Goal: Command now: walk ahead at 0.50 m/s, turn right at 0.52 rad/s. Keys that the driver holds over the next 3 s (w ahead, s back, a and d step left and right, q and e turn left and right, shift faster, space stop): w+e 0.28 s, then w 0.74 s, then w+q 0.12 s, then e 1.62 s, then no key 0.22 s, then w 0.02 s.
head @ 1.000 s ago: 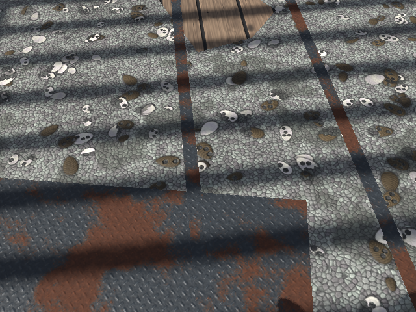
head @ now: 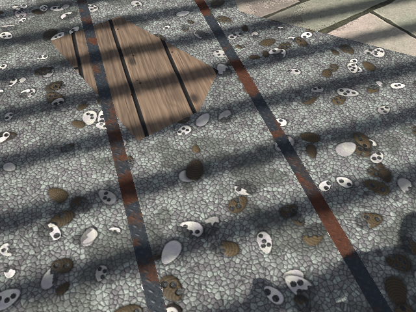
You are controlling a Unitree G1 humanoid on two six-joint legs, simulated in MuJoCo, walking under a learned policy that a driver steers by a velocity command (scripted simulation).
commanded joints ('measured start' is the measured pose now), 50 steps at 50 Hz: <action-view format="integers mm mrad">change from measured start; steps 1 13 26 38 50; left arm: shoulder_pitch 33 232 450 330 -45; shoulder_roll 74 189 194 131 88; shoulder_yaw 21 61 40 16 -19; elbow -48 7 54 3 -118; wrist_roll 4 -35 -11 9 -4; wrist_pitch -10 -52 -60 -44 -34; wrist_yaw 5 52 65 29 10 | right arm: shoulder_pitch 30 -144 -515 -158 35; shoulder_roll -180 -126 -135 -139 -186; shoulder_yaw -37 -28 -3 -19 -28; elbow -28 -220 -364 -204 -102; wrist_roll -5 -29 -7 2 13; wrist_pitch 9 58 48 18 1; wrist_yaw -14 40 64 40 42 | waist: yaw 61 5 138 62 -12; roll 131 34 -48 87 92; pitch -16 -52 10 -29 14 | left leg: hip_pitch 22 -694 -790 -286 -186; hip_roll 301 151 84 255 201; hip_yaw -33 -305 -246 -556 -347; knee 176 872 376 -60 -105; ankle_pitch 1143 67 328 221 494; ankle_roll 80 -73 -11 178 158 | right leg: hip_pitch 92 408 684 62 2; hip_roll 88 -88 -111 1 -24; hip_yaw -65 372 347 200 61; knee -20 -441 -415 500 -11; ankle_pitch -134 245 418 -234 62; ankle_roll -63 -202 -98 33 95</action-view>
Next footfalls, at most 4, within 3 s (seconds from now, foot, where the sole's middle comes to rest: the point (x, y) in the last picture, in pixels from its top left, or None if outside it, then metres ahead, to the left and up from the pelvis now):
0.08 right None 0.19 -0.07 -0.77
0.62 left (205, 286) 0.54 0.02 -0.77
1.14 right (279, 225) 0.75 -0.25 -0.77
1.66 left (231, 199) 0.86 -0.09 -0.77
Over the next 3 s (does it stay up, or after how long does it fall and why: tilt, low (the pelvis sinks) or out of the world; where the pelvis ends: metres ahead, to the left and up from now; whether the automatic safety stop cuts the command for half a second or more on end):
stays up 0.73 -0.13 0.01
